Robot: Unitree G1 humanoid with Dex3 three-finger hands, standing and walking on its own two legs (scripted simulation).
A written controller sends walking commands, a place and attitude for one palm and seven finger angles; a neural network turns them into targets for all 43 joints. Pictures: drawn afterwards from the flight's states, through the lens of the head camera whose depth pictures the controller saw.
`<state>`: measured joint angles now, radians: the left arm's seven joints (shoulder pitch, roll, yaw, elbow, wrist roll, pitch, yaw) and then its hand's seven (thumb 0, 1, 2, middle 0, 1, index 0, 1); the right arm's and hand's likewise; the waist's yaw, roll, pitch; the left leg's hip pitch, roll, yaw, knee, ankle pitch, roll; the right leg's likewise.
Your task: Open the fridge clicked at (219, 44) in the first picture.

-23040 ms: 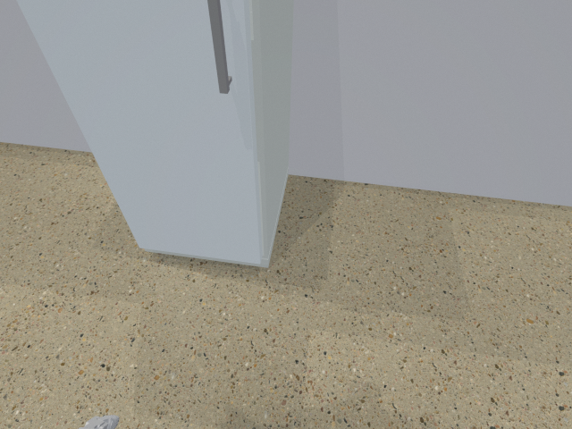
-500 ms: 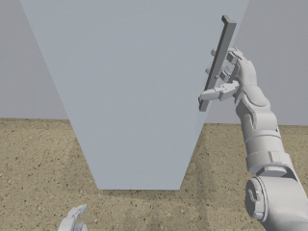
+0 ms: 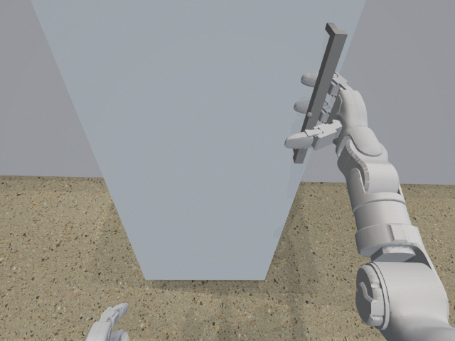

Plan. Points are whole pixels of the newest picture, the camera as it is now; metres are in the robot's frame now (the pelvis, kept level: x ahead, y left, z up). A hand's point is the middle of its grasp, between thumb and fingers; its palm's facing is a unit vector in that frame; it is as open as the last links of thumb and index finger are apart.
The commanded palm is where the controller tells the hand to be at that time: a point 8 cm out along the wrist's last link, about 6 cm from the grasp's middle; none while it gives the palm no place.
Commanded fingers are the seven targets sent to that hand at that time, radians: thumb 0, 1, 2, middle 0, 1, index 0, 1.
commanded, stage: slide the fingers in behind the handle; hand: right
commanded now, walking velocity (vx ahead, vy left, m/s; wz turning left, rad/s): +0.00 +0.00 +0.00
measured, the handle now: (312, 102) +0.49 -0.11 +0.21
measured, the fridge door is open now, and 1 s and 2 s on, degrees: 0 0 0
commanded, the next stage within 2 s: grip the handle and tug to test in 0.50 s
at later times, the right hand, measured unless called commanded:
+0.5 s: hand (306, 112) +0.44 -0.09 +0.22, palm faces -0.09 +1.00 +0.01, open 13.9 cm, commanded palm +0.42 -0.14 +0.22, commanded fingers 0.00 0.50 -0.30 0.30 1.20 0.30 1.20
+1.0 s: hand (313, 114) +0.44 -0.10 +0.21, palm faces -0.09 +1.00 +0.01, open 10.2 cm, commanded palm +0.42 -0.15 +0.22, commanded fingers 0.00 -0.48 -0.72 0.41 1.34 0.41 1.34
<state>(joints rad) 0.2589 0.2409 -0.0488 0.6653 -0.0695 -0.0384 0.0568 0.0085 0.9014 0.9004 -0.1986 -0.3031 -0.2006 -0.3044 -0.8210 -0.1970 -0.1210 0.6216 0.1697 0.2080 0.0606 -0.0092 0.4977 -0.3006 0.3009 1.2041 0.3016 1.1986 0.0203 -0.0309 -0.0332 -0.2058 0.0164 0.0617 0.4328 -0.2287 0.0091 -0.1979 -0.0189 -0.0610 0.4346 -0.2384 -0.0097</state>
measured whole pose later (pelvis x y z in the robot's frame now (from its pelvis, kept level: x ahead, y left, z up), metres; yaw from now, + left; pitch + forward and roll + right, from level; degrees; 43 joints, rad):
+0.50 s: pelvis +0.00 +0.00 +0.00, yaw +1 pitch +1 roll +0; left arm 0.29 0.24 -0.05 0.68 -0.06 -0.05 0.06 0.01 0.90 0.90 -0.20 -0.30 -0.20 -0.30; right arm -0.86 -0.19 -0.13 0.69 0.15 0.17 0.05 -0.01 0.50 -0.30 0.32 1.22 0.31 1.20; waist 0.03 -0.02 -0.03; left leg -0.22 0.02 0.05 0.42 -0.22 0.00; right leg -0.21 -0.02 -0.07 0.43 -0.23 -0.02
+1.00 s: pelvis +0.00 -0.01 +0.00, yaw +0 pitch +1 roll +0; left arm 0.27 0.24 -0.05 0.67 -0.07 -0.05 0.06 0.01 0.90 0.90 -0.20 -0.30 -0.20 -0.30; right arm -0.85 -0.21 -0.13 0.68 0.16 0.18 0.06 0.00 -0.05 -0.53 0.36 1.28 0.36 1.28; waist 0.02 -0.02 -0.04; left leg -0.21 0.02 0.06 0.42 -0.22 0.00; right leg -0.21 -0.01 -0.06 0.44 -0.24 -0.02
